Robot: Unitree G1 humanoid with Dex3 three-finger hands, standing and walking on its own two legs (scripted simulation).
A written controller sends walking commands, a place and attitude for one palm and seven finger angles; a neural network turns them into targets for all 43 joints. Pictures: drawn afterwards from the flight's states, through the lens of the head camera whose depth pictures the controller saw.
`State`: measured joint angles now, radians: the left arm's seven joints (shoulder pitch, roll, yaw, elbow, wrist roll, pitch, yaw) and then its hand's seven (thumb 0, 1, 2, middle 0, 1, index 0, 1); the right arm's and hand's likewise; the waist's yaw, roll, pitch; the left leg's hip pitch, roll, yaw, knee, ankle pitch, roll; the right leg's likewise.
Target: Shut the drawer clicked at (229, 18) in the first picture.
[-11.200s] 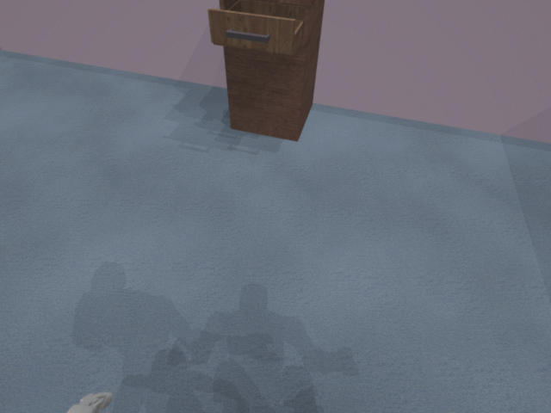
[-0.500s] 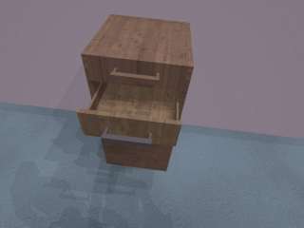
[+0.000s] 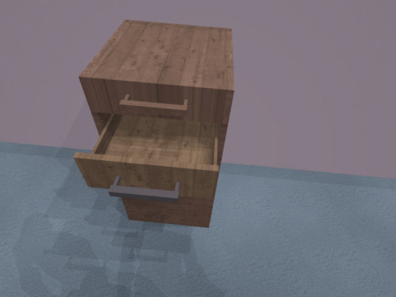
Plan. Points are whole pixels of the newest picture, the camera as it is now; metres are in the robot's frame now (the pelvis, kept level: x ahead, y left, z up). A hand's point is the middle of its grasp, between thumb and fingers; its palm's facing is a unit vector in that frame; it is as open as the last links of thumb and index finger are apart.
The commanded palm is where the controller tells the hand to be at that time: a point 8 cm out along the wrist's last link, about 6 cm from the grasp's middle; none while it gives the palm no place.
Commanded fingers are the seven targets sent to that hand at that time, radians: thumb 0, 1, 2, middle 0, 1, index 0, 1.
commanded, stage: come to a stop and stand still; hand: left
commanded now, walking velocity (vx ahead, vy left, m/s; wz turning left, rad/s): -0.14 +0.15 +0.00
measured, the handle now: (146, 187) +0.41 +0.17 -0.09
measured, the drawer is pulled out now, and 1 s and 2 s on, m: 0.19 0.19 0.19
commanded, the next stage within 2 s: look again from close up in 1.08 s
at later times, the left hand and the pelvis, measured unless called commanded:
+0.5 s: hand out of the picture -0.01 +0.24 -0.17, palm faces +0.00 -0.97 -0.26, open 7.4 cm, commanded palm none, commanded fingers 0.00 0.90 0.90 -0.20 -0.30 -0.20 -0.30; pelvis -0.04 +0.04 +0.00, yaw -1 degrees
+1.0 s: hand out of the picture -0.15 +0.23 -0.17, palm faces +0.08 -0.98 -0.17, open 7.4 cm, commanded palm none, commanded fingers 0.00 0.90 0.90 -0.20 -0.30 -0.20 -0.30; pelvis -0.07 +0.07 +0.00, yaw +2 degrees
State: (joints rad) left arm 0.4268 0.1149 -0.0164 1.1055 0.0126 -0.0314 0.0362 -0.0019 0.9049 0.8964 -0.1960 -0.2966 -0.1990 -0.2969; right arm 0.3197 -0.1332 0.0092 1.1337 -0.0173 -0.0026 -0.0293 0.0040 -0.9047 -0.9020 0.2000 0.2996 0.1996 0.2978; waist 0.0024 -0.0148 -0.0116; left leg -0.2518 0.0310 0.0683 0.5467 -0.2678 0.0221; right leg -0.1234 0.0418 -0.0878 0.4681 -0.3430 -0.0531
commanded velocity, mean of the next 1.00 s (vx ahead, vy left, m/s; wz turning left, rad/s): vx -0.02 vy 0.01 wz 0.00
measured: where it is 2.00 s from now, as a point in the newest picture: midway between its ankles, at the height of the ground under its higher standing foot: outside the picture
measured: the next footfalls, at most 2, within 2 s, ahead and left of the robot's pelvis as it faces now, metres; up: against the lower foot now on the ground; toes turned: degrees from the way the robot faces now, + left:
none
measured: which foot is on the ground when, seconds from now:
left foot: down 0.00-1.00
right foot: down 0.00-1.00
